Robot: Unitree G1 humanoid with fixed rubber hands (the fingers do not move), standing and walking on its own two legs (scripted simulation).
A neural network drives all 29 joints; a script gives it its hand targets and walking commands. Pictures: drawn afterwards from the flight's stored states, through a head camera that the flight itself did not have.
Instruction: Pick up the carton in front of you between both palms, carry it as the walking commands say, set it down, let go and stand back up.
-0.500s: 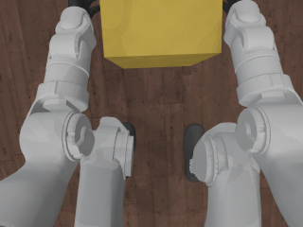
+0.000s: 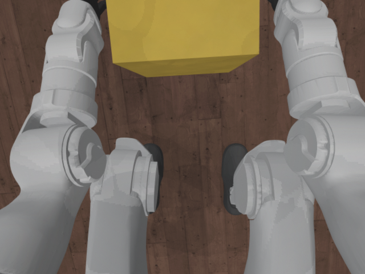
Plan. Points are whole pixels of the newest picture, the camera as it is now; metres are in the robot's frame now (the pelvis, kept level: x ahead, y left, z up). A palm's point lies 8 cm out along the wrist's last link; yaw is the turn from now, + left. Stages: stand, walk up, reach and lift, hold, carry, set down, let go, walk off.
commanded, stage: set down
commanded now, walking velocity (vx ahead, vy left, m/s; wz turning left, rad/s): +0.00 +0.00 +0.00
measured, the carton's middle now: (183, 14) +0.54 +0.02 -0.23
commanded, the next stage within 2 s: let go in 1.48 s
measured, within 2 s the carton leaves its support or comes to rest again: neither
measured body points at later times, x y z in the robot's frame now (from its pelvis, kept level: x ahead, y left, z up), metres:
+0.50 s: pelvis +0.00 +0.00 +0.00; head +0.37 -0.01 +0.24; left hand +0.55 +0.20 -0.18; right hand +0.58 -0.20 -0.17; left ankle +0.11 +0.12 -0.33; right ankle +0.11 -0.12 -0.33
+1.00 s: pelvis +0.01 +0.00 +0.11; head +0.34 -0.01 +0.41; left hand +0.55 +0.20 +0.00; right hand +0.58 -0.19 +0.00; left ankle +0.11 +0.12 -0.33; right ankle +0.11 -0.12 -0.33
